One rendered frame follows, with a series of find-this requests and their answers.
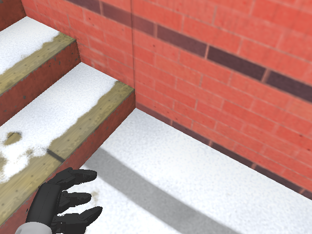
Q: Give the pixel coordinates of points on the robot left hand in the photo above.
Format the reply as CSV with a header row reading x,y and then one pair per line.
x,y
50,200

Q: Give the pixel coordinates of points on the robot left forearm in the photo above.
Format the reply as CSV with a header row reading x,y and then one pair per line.
x,y
34,227

